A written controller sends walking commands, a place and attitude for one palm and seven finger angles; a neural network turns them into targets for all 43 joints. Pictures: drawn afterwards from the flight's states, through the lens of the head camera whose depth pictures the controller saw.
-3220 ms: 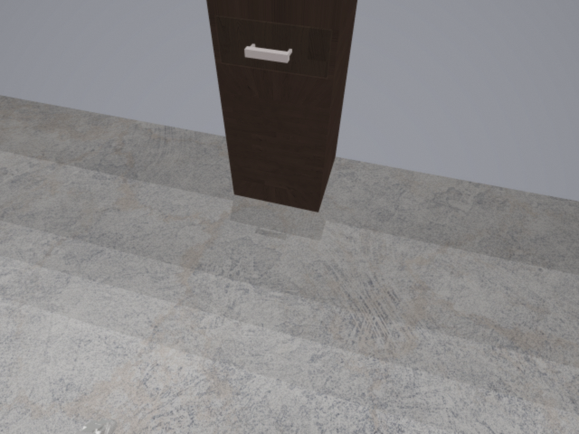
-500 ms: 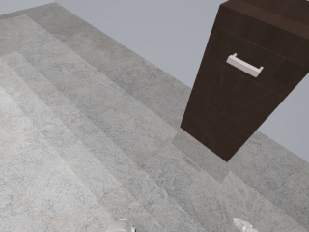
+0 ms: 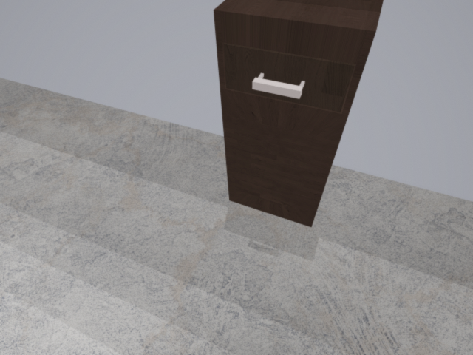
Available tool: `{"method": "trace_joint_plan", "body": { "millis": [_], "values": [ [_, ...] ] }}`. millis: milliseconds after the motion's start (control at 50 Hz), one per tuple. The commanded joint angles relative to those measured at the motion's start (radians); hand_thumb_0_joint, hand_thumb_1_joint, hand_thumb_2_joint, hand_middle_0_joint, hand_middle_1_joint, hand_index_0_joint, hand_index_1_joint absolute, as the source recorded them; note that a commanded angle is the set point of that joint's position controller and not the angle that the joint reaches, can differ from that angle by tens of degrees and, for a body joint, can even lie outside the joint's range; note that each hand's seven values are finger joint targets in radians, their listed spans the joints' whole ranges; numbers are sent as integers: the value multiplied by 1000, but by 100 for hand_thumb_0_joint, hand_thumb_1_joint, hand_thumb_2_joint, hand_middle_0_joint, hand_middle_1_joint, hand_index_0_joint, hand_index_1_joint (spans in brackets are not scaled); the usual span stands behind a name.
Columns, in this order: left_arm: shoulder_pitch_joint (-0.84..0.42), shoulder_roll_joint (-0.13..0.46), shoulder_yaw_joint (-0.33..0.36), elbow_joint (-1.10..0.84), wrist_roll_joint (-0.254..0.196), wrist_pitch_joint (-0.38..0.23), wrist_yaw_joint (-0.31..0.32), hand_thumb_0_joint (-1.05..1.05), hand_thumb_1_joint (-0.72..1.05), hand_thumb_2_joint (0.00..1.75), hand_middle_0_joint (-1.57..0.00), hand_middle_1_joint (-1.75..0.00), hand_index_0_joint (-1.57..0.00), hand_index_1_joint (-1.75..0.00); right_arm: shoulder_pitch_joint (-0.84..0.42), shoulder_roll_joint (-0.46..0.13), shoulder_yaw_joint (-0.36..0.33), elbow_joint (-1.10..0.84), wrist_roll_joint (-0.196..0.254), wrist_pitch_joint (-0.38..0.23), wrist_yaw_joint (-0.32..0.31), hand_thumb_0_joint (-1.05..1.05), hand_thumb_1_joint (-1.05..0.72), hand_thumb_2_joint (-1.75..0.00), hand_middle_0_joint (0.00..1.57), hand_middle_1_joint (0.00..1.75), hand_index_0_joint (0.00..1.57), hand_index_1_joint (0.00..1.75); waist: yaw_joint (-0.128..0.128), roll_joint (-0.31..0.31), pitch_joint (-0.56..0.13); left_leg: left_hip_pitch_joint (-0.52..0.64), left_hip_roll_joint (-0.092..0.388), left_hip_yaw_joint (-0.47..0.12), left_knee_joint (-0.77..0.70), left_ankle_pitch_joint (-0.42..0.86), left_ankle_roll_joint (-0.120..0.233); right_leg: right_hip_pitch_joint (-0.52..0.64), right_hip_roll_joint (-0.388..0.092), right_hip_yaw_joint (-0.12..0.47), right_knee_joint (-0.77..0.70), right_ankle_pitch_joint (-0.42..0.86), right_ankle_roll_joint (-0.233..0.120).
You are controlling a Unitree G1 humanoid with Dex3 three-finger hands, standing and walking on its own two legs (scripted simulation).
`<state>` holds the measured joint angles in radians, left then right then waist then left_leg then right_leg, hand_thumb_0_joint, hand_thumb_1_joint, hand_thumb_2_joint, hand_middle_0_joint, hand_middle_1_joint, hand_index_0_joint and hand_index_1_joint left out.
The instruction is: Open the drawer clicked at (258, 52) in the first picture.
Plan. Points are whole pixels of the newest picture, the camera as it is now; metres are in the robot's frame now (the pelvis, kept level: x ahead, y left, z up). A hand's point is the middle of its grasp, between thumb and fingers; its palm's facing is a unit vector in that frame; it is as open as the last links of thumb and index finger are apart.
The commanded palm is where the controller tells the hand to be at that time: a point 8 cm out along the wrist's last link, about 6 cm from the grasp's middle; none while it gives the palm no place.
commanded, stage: turn to face it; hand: left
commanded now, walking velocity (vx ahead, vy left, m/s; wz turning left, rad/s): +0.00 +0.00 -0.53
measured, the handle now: (279, 83) +0.84 -0.07 +0.00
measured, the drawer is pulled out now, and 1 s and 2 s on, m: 0.00 0.00 0.00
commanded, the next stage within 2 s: take the last steps up to it in 0.48 s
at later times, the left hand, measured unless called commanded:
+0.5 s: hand out of the picture +0.14 +0.20 -0.15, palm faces -0.20 -0.96 -0.20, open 7.3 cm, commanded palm none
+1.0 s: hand out of the picture +0.06 +0.16 -0.15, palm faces -0.24 -0.96 -0.17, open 7.3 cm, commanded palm none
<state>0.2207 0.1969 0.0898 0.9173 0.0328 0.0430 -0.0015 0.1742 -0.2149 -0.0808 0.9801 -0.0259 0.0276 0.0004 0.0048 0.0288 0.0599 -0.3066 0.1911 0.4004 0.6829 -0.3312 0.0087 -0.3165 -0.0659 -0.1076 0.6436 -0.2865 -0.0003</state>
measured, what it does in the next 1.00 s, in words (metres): steps on the spot, turning right: left foot, then right foot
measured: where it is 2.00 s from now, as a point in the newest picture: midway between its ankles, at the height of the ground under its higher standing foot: (275, 349)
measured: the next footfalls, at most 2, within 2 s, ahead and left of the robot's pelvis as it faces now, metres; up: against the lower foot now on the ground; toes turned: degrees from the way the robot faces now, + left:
left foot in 0.36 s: +0.06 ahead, +0.14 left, +0.00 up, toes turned -6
right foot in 0.68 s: +0.00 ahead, -0.10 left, +0.00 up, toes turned -21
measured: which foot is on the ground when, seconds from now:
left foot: up 0.00-0.34, down 0.36-0.68, up 0.70-1.00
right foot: down 0.00-0.36, up 0.38-0.66, down 0.68-1.00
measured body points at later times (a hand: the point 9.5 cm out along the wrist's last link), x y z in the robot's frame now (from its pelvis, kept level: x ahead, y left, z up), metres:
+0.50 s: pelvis +0.00 +0.02 +0.02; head +0.03 +0.04 +0.47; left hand +0.15 +0.25 -0.13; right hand -0.03 -0.22 -0.12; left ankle +0.02 +0.14 -0.72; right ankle -0.03 -0.10 -0.66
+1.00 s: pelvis +0.04 -0.01 +0.02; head +0.05 -0.01 +0.47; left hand +0.07 +0.21 -0.14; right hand +0.00 -0.26 -0.13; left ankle +0.12 +0.10 -0.69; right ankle -0.04 -0.09 -0.72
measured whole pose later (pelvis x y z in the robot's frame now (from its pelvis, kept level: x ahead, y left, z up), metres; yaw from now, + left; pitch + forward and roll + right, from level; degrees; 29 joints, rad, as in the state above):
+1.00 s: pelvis +0.04 -0.01 +0.02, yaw -18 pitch +0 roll -1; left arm 0.37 0.15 0.04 1.10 0.03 -0.03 0.00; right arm 0.23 -0.19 -0.06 1.05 -0.03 0.01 0.02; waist 0.02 0.01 0.02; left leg -0.43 0.10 0.09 0.78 -0.33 -0.03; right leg -0.08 0.03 -0.06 0.36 -0.28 -0.04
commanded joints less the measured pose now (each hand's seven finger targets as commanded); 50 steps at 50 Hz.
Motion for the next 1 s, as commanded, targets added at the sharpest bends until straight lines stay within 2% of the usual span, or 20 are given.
{"method": "trace_joint_plan", "body": {
  "millis": [0,40,80,220,280,300,340,360,400,440,560,620,640,660,680,720,760,780,920,980],
  "values": [
    [137,266,41,-43,-8,-31,30,0,90,90,-20,-30,-20,-30,-78,-63,-2,-157,12,7,-7,0,-90,-90,20,30,20,30,72,-281,-86,-313,-64,-333,449,-257,-68,132,-325,530,-380,248,-224],
    [0,216,28,-78,-8,-26,28,0,90,90,-20,-30,-20,-30,-43,-92,-10,-133,7,8,-8,0,-90,-90,20,30,20,30,17,-210,-73,-313,-59,-389,490,-107,-72,96,-236,419,-376,95,-182],
    [-67,195,18,-97,-9,-27,24,0,90,90,-20,-30,-20,-30,23,-89,-6,-103,3,8,-7,0,-90,-90,20,30,20,30,-16,-152,-95,-232,-63,-365,434,-35,-86,64,-179,325,-353,128,-152],
    [-37,233,26,-67,-6,-15,13,0,90,90,-20,-30,-20,-30,44,-78,15,-110,14,-6,-22,0,-90,-90,20,30,20,30,17,-166,-111,-106,-122,-346,91,-110,-77,122,-167,401,-314,223,-191],
    [-83,218,24,-72,-14,-5,12,0,90,90,-20,-30,-20,-30,156,-75,22,-77,16,-19,-32,0,-90,-90,20,30,20,30,-28,-152,-129,74,-143,-329,-180,31,-63,60,-119,394,-244,228,-137],
    [-93,192,16,-77,-22,-1,8,0,90,90,-20,-30,-20,-30,193,-96,21,-66,16,-27,-37,0,-90,-90,20,30,20,30,-46,-97,-132,176,-117,-349,-299,91,-51,-5,-67,346,-186,189,-91],
    [-83,109,0,-108,-25,4,-6,0,90,90,-20,-30,-20,-30,155,-233,3,-101,1,-28,-40,0,-90,-90,20,30,20,30,-28,279,-47,152,227,-728,-488,77,107,-239,116,123,155,-225,18],
    [-108,138,6,-106,-10,12,-2,0,90,90,-20,-30,-20,-30,134,-229,4,-104,-4,-31,-41,0,-90,-90,20,30,20,30,-41,304,-35,68,265,-758,-487,113,153,-225,79,166,319,-269,26],
    [-79,131,15,-69,-8,10,-15,0,90,90,-20,-30,-20,-30,52,-168,18,-111,-6,-34,-43,0,-90,-90,20,30,20,30,8,133,-23,59,144,-565,-440,207,129,-209,67,151,458,-169,32],
    [-72,98,1,-57,-13,11,-19,0,90,90,-20,-30,-20,-30,57,-150,17,-103,-5,-35,-43,0,-90,-90,20,30,20,30,-2,130,-45,128,90,-446,-390,351,115,-192,57,108,402,-145,42],
    [-98,56,-21,-52,-19,-4,-11,0,90,90,-20,-30,-20,-30,150,-167,-6,-37,-3,-27,-35,0,-90,-90,20,30,20,30,-50,165,-87,231,119,-414,-294,559,129,-57,61,34,56,-154,31],
    [19,76,-15,1,-13,-23,-12,0,90,90,-20,-30,-20,-30,140,-154,-5,-24,4,-25,-27,0,-90,-90,20,30,20,30,-2,103,-128,119,80,-361,-196,243,54,188,59,23,-248,39,11],
    [74,139,-4,24,-6,-36,-6,0,90,90,-20,-30,-20,-30,136,-105,4,-33,13,-28,-21,0,-90,-90,20,30,20,30,22,-64,-131,-56,15,-286,-42,36,-1,343,-83,193,-342,22,-37],
    [120,229,13,46,-4,-46,4,0,90,90,-20,-30,-20,-30,82,-33,27,-71,12,-30,-11,0,-90,-90,20,30,20,30,53,-325,-93,-311,-109,-224,177,-287,-58,413,-299,488,-425,62,-148],
    [166,217,14,54,-14,-49,13,0,90,90,-20,-30,-20,-30,3,-79,20,-87,1,-20,-17,0,-90,-90,20,30,20,30,91,-296,-54,-328,-88,-353,283,-269,-45,305,-308,520,-450,-4,-199],
    [101,142,-4,61,-14,-58,15,0,90,90,-20,-30,-20,-30,5,-82,12,-52,-2,-23,-5,0,-90,-90,20,30,20,30,37,-189,23,-344,-69,-378,379,-116,-38,230,-233,434,-469,-132,-199],
    [55,113,-13,57,-11,-72,16,0,90,90,-20,-30,-20,-30,73,-59,9,-11,-6,-25,6,0,-90,-90,20,30,20,30,-9,-140,6,-269,-62,-352,359,-24,-49,168,-184,317,-465,-96,-166],
    [62,107,-16,60,-10,-79,15,0,90,90,-20,-30,-20,-30,78,-49,10,-5,-8,-25,9,0,-90,-90,20,30,20,30,-10,-143,13,-244,-63,-340,335,-1,-55,142,-175,294,-470,-74,-163],
    [178,118,-19,142,-7,-98,13,0,90,90,-20,-30,-20,-30,-14,-24,18,-26,1,-47,19,0,-90,-90,20,30,20,30,32,-130,35,-226,-80,-316,104,6,-49,200,-197,315,-469,-22,-191],
    [180,125,-17,165,-5,-97,11,0,90,90,-20,-30,-20,-30,-4,-13,23,-23,5,-61,17,0,-90,-90,20,30,20,30,18,-132,35,-128,-97,-300,-22,4,-36,183,-191,299,-426,6,-178]
  ]
}}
